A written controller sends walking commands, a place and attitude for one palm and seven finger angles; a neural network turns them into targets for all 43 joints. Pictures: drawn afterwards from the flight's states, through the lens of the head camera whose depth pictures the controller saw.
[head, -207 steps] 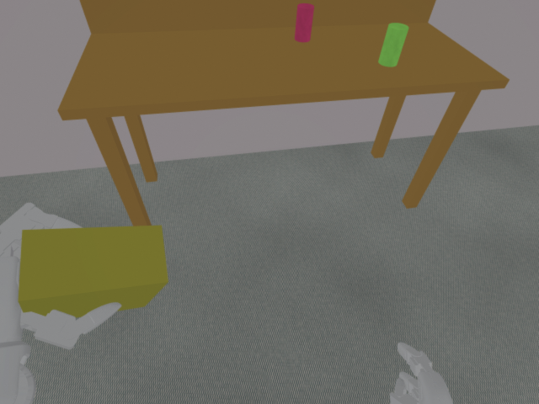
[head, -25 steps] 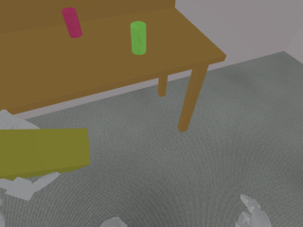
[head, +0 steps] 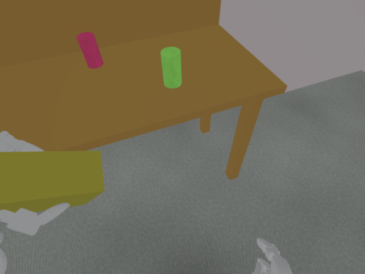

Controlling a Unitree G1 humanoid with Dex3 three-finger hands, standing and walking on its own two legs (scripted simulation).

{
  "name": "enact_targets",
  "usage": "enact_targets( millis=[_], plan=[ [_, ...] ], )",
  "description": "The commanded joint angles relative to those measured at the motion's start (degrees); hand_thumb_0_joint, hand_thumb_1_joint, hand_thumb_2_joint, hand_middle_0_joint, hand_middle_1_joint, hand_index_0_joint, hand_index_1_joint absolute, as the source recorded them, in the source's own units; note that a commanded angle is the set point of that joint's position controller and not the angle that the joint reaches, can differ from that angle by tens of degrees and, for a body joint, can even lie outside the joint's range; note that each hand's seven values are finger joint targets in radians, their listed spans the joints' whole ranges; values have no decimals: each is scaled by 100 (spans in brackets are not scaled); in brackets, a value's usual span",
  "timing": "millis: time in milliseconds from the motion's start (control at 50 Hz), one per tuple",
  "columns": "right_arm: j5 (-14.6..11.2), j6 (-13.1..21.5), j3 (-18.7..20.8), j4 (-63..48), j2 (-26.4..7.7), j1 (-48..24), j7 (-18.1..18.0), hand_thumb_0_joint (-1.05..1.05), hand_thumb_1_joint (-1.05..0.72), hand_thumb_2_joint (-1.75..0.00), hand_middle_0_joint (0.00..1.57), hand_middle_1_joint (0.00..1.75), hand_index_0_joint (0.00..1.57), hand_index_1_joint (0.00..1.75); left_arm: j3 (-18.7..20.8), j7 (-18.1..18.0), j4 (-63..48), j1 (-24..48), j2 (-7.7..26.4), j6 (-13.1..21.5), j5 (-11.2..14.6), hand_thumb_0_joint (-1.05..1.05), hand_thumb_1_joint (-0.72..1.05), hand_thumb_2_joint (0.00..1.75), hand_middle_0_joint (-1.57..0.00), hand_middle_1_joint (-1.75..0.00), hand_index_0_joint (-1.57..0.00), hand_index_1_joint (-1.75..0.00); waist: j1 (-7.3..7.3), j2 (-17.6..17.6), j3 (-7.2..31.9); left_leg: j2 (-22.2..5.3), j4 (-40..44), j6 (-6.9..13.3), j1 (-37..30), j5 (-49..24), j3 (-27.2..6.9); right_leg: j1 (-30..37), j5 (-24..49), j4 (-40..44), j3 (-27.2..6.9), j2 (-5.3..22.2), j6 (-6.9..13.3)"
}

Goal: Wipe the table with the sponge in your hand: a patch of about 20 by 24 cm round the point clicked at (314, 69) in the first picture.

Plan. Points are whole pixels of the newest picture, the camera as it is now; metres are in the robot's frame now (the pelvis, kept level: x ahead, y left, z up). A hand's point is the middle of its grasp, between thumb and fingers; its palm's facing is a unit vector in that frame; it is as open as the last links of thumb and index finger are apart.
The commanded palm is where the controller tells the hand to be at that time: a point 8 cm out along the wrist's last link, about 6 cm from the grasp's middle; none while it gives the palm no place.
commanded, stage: take the last steps up to it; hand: left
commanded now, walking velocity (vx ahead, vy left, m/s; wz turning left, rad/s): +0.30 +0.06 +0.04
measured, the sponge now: (65, 182) +0.23 +0.21 +0.15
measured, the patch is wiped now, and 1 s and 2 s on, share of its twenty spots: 0.00 0.00 0.00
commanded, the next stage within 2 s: come to a stop and stand still in 0.64 s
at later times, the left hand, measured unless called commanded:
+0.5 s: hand (66, 122) +0.34 +0.25 +0.18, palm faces +0.42 -0.80 -0.44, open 10.6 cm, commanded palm +0.28 +0.29 +0.18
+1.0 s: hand (107, 103) +0.41 +0.20 +0.16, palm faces +0.38 -0.80 -0.47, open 10.6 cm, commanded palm +0.34 +0.25 +0.18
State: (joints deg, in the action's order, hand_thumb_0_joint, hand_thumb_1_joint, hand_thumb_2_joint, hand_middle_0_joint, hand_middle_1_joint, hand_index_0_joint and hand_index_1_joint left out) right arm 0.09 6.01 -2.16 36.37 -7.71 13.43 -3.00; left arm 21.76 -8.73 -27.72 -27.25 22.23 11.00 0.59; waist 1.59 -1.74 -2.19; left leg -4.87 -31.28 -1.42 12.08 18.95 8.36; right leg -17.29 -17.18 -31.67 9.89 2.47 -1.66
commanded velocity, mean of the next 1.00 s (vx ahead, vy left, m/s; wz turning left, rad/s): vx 0.10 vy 0.09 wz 0.02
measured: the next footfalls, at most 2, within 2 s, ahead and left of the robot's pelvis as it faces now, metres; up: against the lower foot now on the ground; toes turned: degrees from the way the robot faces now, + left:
left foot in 0.44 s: +0.21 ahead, +0.13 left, +0.00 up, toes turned +9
right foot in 0.78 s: +0.22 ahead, -0.12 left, +0.00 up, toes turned -8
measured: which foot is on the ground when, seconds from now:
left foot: down 0.00-0.02, up 0.04-0.42, down 0.44-0.80, up 0.82-1.00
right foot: down 0.00-0.46, up 0.48-0.76, down 0.78-1.00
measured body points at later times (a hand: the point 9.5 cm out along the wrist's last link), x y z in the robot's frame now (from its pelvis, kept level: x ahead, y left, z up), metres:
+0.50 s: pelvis +0.12 +0.01 -0.01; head +0.15 +0.01 +0.44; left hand +0.31 +0.29 +0.20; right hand +0.28 -0.24 -0.09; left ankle +0.17 +0.12 -0.73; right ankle +0.03 -0.08 -0.70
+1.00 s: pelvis +0.18 -0.03 +0.01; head +0.23 -0.06 +0.46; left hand +0.39 +0.24 +0.19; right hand +0.36 -0.28 -0.09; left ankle +0.15 +0.11 -0.66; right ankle +0.18 -0.11 -0.73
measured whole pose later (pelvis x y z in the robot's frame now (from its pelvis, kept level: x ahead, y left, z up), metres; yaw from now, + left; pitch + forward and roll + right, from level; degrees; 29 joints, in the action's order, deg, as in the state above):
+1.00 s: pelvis +0.18 -0.03 +0.01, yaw +1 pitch +0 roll +4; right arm -0.3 3.3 0.5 35.9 -14.4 8.0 -4.0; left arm 18.9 -9.5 -24.6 -26.0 18.4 10.3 0.5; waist -1.3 0.3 -5.0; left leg -0.4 -56.5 -2.7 23.8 26.5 3.4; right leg -14.2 -16.7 -30.4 7.2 4.6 2.6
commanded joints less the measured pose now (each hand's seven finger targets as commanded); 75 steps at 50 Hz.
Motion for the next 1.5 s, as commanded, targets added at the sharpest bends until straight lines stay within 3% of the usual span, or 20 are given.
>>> enact_targets(
  millis=[0,40,80,160,280,380,400,440,480,580,720,740,780,800,920,1020,1120,1180,1420,1480],
  plan=[
    [-37,189,386,-947,-769,-776,-97,0,-90,-90,20,30,20,30,564,-154,-1079,845,1043,310,-14,0,10,130,-120,-160,-120,-160,-39,1906,899,372,-2997,170,2481,1349,-94,2225,1186,1552,-3659,2217,1238],
    [-36,217,531,-805,-967,-775,-7,0,-90,-90,20,30,20,30,509,-120,-1418,1308,1016,413,75,0,10,130,-120,-160,-120,-160,-183,1451,788,128,-4246,41,2777,920,-1012,1851,914,1663,-3512,2340,1244],
    [0,96,448,-719,-887,-789,-23,0,-90,-90,20,30,20,30,733,-124,-1160,325,1043,495,47,0,10,130,-120,-160,-120,-160,-149,484,530,-36,-4269,-53,2870,365,-979,1686,2100,1396,-2398,1943,1177],
    [17,-107,462,-845,-837,-837,-20,0,-90,-90,20,30,20,30,924,-144,-1440,2,1080,656,66,0,10,130,-120,-160,-120,-160,-193,442,729,-123,-3079,-86,2528,-145,-602,1620,3402,1232,-1066,1594,954],
    [-13,-44,547,-1170,-831,-641,-15,0,-90,-90,20,30,20,30,934,-238,-1478,-404,950,585,163,0,10,130,-120,-160,-120,-160,10,1060,990,130,-850,39,1794,-297,120,2173,4100,927,-1004,1513,961],
    [-19,-45,636,-1164,-962,-417,-100,0,-90,-90,20,30,20,30,654,-262,-1504,123,851,503,129,0,10,130,-120,-160,-120,-160,-225,695,1130,401,643,169,-227,-1332,402,1306,3373,-255,-627,1140,569],
    [-26,-54,652,-1166,-1008,-381,-133,0,-90,-90,20,30,20,30,650,-258,-1501,260,897,551,124,0,10,130,-120,-160,-120,-160,-299,211,1285,120,748,337,-1053,-1652,26,709,2764,-1026,-492,906,375],
    [-68,-37,657,-1222,-1138,-448,-87,0,-90,-90,20,30,20,30,546,-233,-1500,487,928,599,138,0,10,130,-120,-160,-120,-160,-201,-1293,1305,-1904,968,1462,-1876,-3177,-2821,-1190,-1954,-3154,-544,-24,89],
    [11,33,506,-1092,-1050,-659,-59,0,-90,-90,20,30,20,30,645,-174,-1299,801,1169,580,72,0,10,130,-120,-160,-120,-160,-214,-810,732,-2014,1431,1605,-722,-1976,-3005,-1523,-1747,-3913,-999,212,93],
    [-53,207,520,-986,-988,-608,21,0,-90,-90,20,30,20,30,603,-86,-2141,297,905,566,103,0,10,130,-120,-160,-120,-160,-49,-1329,761,-1108,1410,1154,198,-1452,-1071,-728,-633,-2562,-551,276,3],
    [-65,235,472,-873,-988,-500,-64,0,-90,-90,20,30,20,30,640,-140,-1071,237,686,390,135,0,10,130,-120,-160,-120,-160,-128,-653,878,-948,579,674,327,-648,-661,596,-152,123,36,-146,-70],
    [-79,191,477,-874,-970,-508,-103,0,-90,-90,20,30,20,30,609,-140,-905,307,690,351,117,0,10,130,-120,-160,-120,-160,-148,-276,830,-735,189,516,404,-355,-456,750,226,631,-166,-12,-28],
    [-46,118,408,-935,-805,-486,-103,0,-90,-90,20,30,20,30,586,-141,-666,560,911,290,58,0,10,130,-120,-160,-120,-160,-276,1536,784,210,-1491,89,1368,660,-91,1123,2245,1271,-2619,1603,643],
    [-70,156,403,-926,-859,-652,-79,0,-90,-90,20,30,20,30,575,-125,-539,734,897,236,134,0,10,130,-120,-160,-120,-160,-150,1735,713,362,-2490,-16,1700,1250,-457,1136,3275,1353,-3103,2120,947],
    [-6,8,253,-940,-753,-927,-121,0,-90,-90,20,30,20,30,670,-227,-1090,341,975,457,23,0,10,130,-120,-160,-120,-160,-154,943,964,346,-2677,-113,1774,755,-622,1865,6010,491,-1244,1660,758],
    [5,-100,346,-1257,-779,-950,-159,0,-90,-90,20,30,20,30,998,-348,-1745,-428,1098,507,91,0,10,130,-120,-160,-120,-160,-6,921,1324,447,-1220,-84,1352,435,-343,2192,5963,419,-1236,1581,849],
    [-10,-287,479,-1334,-889,-634,-178,0,-90,-90,20,30,20,30,914,-350,-1924,-582,939,373,168,0,10,130,-120,-160,-120,-160,-232,487,1548,304,750,-71,-135,-1819,-360,1575,4291,-142,-951,1025,462],
    [-82,-163,635,-1339,-1140,-449,-100,0,-90,-90,20,30,20,30,776,-247,-1794,-541,956,469,147,0,10,130,-120,-160,-120,-160,-74,-1080,1352,-1503,818,801,-1128,-5793,-1822,-294,-1520,-1333,-774,39,91],
    [-17,254,342,-1005,-1056,-655,-35,0,-90,-90,20,30,20,30,257,-187,-1559,687,739,155,60,0,10,130,-120,-160,-120,-160,-158,-896,625,-849,1169,582,699,-906,-1209,1165,21,526,-599,-130,22],
    [7,187,317,-1021,-894,-640,-37,0,-90,-90,20,30,20,30,470,-186,-1295,647,905,176,85,0,10,130,-120,-160,-120,-160,-207,428,592,78,38,74,738,356,-551,651,343,1526,-1931,755,431]
  ],
)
